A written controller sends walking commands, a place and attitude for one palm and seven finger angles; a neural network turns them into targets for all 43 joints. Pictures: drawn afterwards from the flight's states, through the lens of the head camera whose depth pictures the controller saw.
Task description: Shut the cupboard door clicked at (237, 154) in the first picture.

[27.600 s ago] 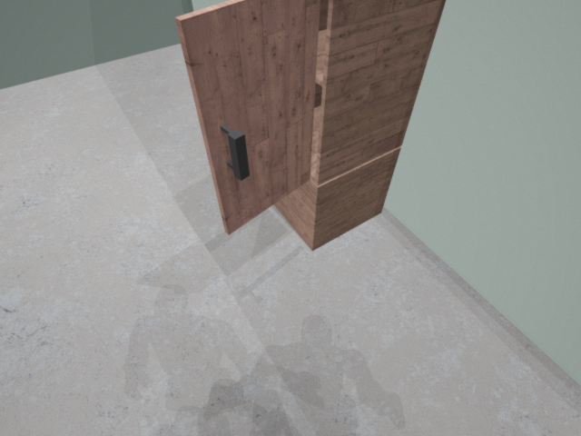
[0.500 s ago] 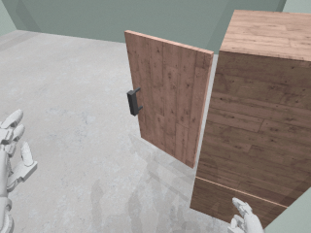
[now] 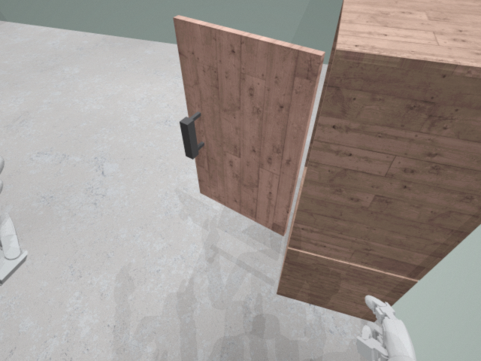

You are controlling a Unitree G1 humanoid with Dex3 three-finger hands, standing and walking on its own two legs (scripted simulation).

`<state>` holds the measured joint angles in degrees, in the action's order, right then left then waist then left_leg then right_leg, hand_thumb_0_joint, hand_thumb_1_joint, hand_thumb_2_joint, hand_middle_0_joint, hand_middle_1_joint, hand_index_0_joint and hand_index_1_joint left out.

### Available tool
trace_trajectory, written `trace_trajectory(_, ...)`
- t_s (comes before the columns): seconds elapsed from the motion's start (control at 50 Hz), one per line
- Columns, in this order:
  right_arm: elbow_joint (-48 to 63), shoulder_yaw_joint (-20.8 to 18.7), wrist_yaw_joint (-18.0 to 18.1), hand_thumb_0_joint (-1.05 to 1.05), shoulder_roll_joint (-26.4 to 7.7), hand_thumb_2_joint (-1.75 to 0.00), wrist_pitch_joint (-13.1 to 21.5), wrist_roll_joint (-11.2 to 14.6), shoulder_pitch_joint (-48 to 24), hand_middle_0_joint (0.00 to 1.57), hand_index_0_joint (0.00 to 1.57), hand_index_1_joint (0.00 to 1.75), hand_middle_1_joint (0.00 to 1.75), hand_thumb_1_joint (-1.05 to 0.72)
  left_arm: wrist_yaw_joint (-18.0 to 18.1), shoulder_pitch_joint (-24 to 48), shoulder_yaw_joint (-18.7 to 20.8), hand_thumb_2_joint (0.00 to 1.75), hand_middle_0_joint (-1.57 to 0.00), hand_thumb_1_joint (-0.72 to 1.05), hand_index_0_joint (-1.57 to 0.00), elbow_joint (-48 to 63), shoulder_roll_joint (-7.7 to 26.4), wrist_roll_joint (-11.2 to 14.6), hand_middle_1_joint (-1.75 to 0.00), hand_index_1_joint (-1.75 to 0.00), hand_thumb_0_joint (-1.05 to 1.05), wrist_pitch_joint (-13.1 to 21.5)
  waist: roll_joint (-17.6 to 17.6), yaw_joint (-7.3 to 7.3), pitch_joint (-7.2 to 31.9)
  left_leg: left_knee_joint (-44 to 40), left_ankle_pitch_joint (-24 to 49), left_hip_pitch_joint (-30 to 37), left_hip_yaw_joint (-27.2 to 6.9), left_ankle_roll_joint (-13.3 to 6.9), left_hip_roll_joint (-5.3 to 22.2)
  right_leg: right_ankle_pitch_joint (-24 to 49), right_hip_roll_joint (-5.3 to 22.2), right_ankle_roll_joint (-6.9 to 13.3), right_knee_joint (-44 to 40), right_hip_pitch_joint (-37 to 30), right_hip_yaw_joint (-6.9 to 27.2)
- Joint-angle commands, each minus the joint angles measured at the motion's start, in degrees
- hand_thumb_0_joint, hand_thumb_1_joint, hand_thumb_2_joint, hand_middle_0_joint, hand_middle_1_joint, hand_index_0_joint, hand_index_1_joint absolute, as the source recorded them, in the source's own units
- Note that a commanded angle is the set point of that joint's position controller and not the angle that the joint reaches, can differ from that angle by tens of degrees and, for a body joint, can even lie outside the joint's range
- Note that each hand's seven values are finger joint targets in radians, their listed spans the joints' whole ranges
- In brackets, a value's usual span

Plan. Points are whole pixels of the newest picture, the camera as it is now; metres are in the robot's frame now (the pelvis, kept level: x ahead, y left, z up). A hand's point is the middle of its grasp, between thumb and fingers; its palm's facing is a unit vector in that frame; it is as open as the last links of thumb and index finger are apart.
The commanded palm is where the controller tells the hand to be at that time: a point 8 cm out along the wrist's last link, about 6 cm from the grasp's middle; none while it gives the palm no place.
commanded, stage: step back with the hand held close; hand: left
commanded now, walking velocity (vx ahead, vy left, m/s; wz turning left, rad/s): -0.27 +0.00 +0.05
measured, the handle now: (194, 134) +0.69 +0.16 -0.03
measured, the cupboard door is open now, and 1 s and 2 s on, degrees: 74 74 74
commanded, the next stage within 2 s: stop stepping back and stand still in 0.84 s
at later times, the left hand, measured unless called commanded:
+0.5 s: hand out of the picture +0.12 +0.27 +0.17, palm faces +0.48 -0.77 -0.42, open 7.4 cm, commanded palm +0.04 +0.31 +0.18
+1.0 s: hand out of the picture +0.02 +0.21 +0.19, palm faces +0.30 -0.82 -0.48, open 7.4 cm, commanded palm -0.03 +0.27 +0.18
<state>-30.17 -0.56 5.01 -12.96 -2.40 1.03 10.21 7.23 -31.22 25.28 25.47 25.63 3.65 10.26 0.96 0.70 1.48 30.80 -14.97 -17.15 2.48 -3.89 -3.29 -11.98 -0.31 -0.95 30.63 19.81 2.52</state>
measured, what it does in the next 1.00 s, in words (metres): walks backwards: right foot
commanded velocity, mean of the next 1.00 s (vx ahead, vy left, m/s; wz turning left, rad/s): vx -0.30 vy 0.01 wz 0.01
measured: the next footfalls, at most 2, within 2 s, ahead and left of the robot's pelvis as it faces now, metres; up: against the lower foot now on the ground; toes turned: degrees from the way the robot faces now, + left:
right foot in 0.84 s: -0.25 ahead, -0.15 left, +0.00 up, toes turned -3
left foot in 1.18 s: -0.09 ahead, +0.14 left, +0.00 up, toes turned -1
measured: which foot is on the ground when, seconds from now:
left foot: down 0.00-1.00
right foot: down 0.00-0.48, up 0.50-0.82, down 0.84-1.00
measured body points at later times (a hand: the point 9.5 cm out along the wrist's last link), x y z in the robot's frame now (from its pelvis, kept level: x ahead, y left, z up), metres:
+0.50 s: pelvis -0.08 +0.00 -0.02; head -0.07 +0.03 +0.43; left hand +0.09 +0.31 +0.19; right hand +0.08 -0.25 -0.09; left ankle +0.01 +0.08 -0.73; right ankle +0.04 -0.13 -0.73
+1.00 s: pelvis -0.18 -0.03 -0.01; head -0.19 +0.00 +0.44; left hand +0.00 +0.25 +0.22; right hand -0.02 -0.26 -0.08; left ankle +0.01 +0.08 -0.73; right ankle -0.29 -0.15 -0.73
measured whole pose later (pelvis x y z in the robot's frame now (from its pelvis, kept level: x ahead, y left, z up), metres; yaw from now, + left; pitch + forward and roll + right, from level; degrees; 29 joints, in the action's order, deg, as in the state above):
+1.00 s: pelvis -0.18 -0.03 -0.01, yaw -3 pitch +0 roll -3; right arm -36.1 1.1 4.4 -9.4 3.5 0.1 10.1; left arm 5.8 -33.6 27.0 35.0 30.4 5.1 16.1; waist -0.5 1.6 2.0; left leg 26.9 -0.2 -30.0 2.4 -0.2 5.0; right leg -25.0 -3.5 0.2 29.3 4.0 -0.7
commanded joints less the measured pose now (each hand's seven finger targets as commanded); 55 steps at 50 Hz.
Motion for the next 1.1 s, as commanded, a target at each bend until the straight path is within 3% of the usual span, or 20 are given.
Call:
trace_trajectory(0.0,8.7,-2.9,0.6,0.00,-8.1,-0.90,2.8,0.1,-4.5,0.20,0.20,0.30,0.30,-0.90,1.5,1.4,6.9,0.90,-0.20,0.90,-0.20,8.5,8.2,-0.8,-0.30,-0.30,0.00,3.7,2.6,-0.53,4.0,-12.7,-6.7,-18.8,-11.2,-1.1,11.1,10.8,2.3,0.9,4.1,-18.2,3.4)
trace_trajectory(0.12,8.9,-2.8,0.7,0.00,-8.8,-0.90,4.3,-0.4,-3.9,0.20,0.20,0.30,0.30,-0.90,1.9,7.5,6.2,0.90,-0.20,0.90,-0.20,12.5,7.7,-2.9,-0.30,-0.30,0.00,5.7,6.3,-0.18,2.0,-15.4,-26.4,-29.7,-13.8,-3.7,12.3,2.0,0.7,0.4,8.1,-21.1,3.4)
trace_trajectory(0.18,8.3,-2.9,0.9,0.00,-9.0,-0.90,5.3,-0.8,-3.6,0.20,0.20,0.30,0.30,-0.90,2.3,9.9,7.8,0.90,-0.20,0.90,-0.20,13.5,9.3,-3.7,-0.30,-0.30,0.00,6.2,7.2,-0.53,2.1,-15.4,-28.3,-33.4,-14.5,-4.4,13.4,2.3,-0.1,0.2,11.0,-23.7,2.9)
trace_trajectory(0.22,8.2,-2.9,0.7,0.00,-8.5,-0.90,5.8,-0.7,-2.8,0.20,0.20,0.30,0.30,-0.90,2.3,9.9,6.9,0.90,-0.20,0.90,-0.20,13.5,8.1,-3.6,-0.30,-0.30,0.00,6.5,4.4,-0.26,2.2,-11.0,-27.2,-31.7,-12.4,-3.8,11.2,1.9,1.3,1.1,8.8,-21.1,5.7)
trace_trajectory(0.32,6.3,-3.0,-0.9,0.00,-6.9,-0.90,5.9,-1.3,-1.8,0.20,0.20,0.30,0.30,-0.90,3.1,8.7,6.4,0.90,-0.20,0.90,-0.20,13.0,8.6,-2.9,-0.30,-0.30,0.00,7.0,-6.9,0.33,-0.2,9.1,-17.3,-15.5,-7.9,1.0,4.6,-18.4,13.5,7.9,-11.2,3.1,21.2)
trace_trajectory(0.36,5.1,-2.8,-1.7,0.00,-6.2,-0.90,5.4,-1.2,-1.5,0.20,0.20,0.30,0.30,-0.90,3.9,8.0,5.7,0.90,-0.20,0.90,-0.20,12.9,8.7,-2.5,-0.30,-0.30,0.00,7.2,-9.3,0.81,1.2,15.7,-12.1,-6.8,-6.4,2.3,3.9,-20.9,17.2,9.5,-15.5,10.3,20.1)
trace_trajectory(0.42,5.6,-2.8,-1.4,0.00,-6.6,-0.90,5.2,-0.8,-0.9,0.20,0.20,0.30,0.30,-0.90,4.5,4.5,7.6,0.90,-0.20,0.90,-0.20,15.3,10.2,-2.1,-0.30,-0.30,0.00,8.0,-4.1,1.33,4.3,3.2,-11.9,-2.6,-9.7,0.5,6.5,-14.8,11.3,5.7,-7.2,10.6,9.7)
trace_trajectory(0.44,6.3,-2.9,-1.0,0.00,-7.3,-0.90,5.5,-0.8,-1.3,0.20,0.20,0.30,0.30,-0.90,4.5,3.1,8.7,0.90,-0.20,0.90,-0.20,16.6,10.7,-1.8,-0.30,-0.30,0.00,8.6,2.2,1.18,4.4,-5.4,-16.2,-6.7,-14.4,-1.2,10.1,-14.3,6.2,3.4,0.5,8.2,5.2)
trace_trajectory(0.48,7.0,-3.0,0.1,0.00,-7.5,-0.90,7.3,-1.2,-4.5,0.20,0.20,0.30,0.30,-0.90,4.5,4.2,11.0,0.90,-0.20,0.90,-0.20,18.1,11.3,-2.8,-0.30,-0.30,0.00,9.1,20.6,0.13,5.0,-24.3,-29.7,-26.7,-30.0,-6.2,23.8,-9.1,-4.5,-0.3,30.6,-8.7,-1.1)
trace_trajectory(0.5,5.8,-3.1,0.1,0.00,-6.3,-0.90,7.9,-1.8,-3.3,0.20,0.20,0.30,0.30,-0.90,4.6,5.3,12.5,0.90,-0.20,0.90,-0.20,18.7,12.4,-2.5,-0.30,-0.30,0.00,8.9,16.3,0.47,5.3,-24.8,-25.6,-26.5,-28.5,-6.4,25.0,-11.4,-4.2,0.0,38.4,-7.5,1.0)
trace_trajectory(0.54,4.2,-4.4,-0.7,0.00,-7.1,-0.90,9.1,-1.3,-3.6,0.20,0.20,0.30,0.30,-0.90,4.0,3.2,12.5,0.90,-0.20,0.90,-0.20,17.2,11.5,-1.8,-0.30,-0.30,0.00,9.7,9.0,-0.67,8.2,-19.3,-19.4,-18.1,-20.9,-5.0,22.9,-13.6,-4.6,0.0,37.2,-4.7,0.4)
trace_trajectory(0.66,0.4,-2.3,-1.2,0.00,-5.6,-0.90,12.1,-2.3,-2.2,0.20,0.20,0.30,0.30,-0.90,2.8,4.3,4.0,0.90,-0.20,0.90,-0.20,16.3,5.8,0.0,-0.30,-0.30,0.00,8.6,10.9,-0.45,7.5,-21.4,-8.9,2.1,-15.6,0.3,18.1,-19.5,-3.9,0.6,9.8,0.3,-4.7)
trace_trajectory(0.72,-2.1,-2.5,-1.2,0.00,-5.8,-0.90,12.6,-2.8,-1.2,0.20,0.20,0.30,0.30,-0.90,2.3,8.0,3.1,0.90,-0.20,0.90,-0.20,16.9,6.6,0.1,-0.30,-0.30,0.00,8.9,14.4,-0.38,12.0,-18.5,9.1,13.4,-13.2,3.2,17.8,-15.4,-3.2,1.4,-7.0,-1.9,-5.1)
trace_trajectory(0.78,-2.3,-2.9,-1.7,0.00,-5.4,-0.90,11.1,-3.1,-0.9,0.20,0.20,0.30,0.30,-0.90,1.4,5.5,7.1,0.90,-0.20,0.90,-0.20,18.2,11.6,0.0,-0.30,-0.30,0.00,9.2,10.0,-1.03,18.2,-9.0,29.0,18.9,-6.9,4.9,14.9,-2.2,-0.4,3.1,-15.8,-6.0,-2.8)
trace_trajectory(0.86,2.1,-2.2,-0.5,0.00,-3.6,-0.90,9.7,-1.6,-5.3,0.20,0.20,0.30,0.30,-0.90,1.1,4.4,12.5,0.90,-0.20,0.90,-0.20,21.4,16.0,1.4,-0.30,-0.30,0.00,9.7,1.6,-1.23,17.5,-1.7,20.3,16.6,0.3,4.5,9.6,14.0,6.1,2.7,-10.9,-2.5,-0.8)
trace_trajectory(0.88,2.3,-2.5,-0.4,0.00,-3.4,-0.90,9.4,-0.4,-5.2,0.20,0.20,0.30,0.30,-0.90,0.7,2.8,12.0,0.90,-0.20,0.90,-0.20,22.0,15.9,2.0,-0.30,-0.30,0.00,9.4,-5.9,-1.05,17.4,0.7,16.3,16.8,-0.4,4.7,8.2,14.9,7.3,1.9,-10.4,-1.3,-1.3)
trace_trajectory(0.92,3.7,-1.8,0.1,0.00,-3.6,-0.90,8.9,0.0,-7.3,0.20,0.20,0.30,0.30,-0.90,0.5,-0.7,11.9,0.90,-0.20,0.90,-0.20,19.2,14.7,2.6,-0.30,-0.30,0.00,8.9,-3.9,0.30,10.9,1.5,11.2,15.9,-0.7,4.8,7.7,8.4,8.5,2.6,-10.1,5.6,-1.1)
trace_trajectory(0.98,3.1,-1.5,1.0,0.00,-4.9,-0.90,7.7,-1.3,-6.2,0.20,0.20,0.30,0.30,-0.90,1.5,-0.7,12.3,0.90,-0.20,0.90,-0.20,13.1,14.9,2.3,-0.30,-0.30,0.00,6.3,3.4,1.22,0.2,4.9,-0.3,11.7,-2.1,6.3,5.6,-22.0,9.3,6.4,-16.8,15.2,1.9)
trace_trajectory(1.04,0.8,-2.0,1.5,0.00,-5.7,-0.90,6.5,-1.1,-2.8,0.20,0.20,0.30,0.30,-0.90,2.7,7.7,6.8,0.90,-0.20,0.90,-0.20,4.4,11.5,0.7,-0.30,-0.30,0.00,4.3,-7.9,2.13,-11.7,25.3,-4.0,4.1,-7.0,6.7,4.9,-34.0,17.4,11.2,-22.9,25.5,9.6)
trace_trajectory(1.08,1.2,-1.6,1.7,0.00,-6.6,-0.90,7.6,-0.7,-3.7,0.20,0.20,0.30,0.30,-0.90,2.8,16.4,4.0,0.90,-0.20,0.90,-0.20,1.8,10.8,-0.1,-0.30,-0.30,0.00,4.0,-10.3,2.18,-16.1,27.4,-4.5,-2.5,-7.9,5.1,7.0,-27.4,17.2,10.2,-21.7,22.8,6.9)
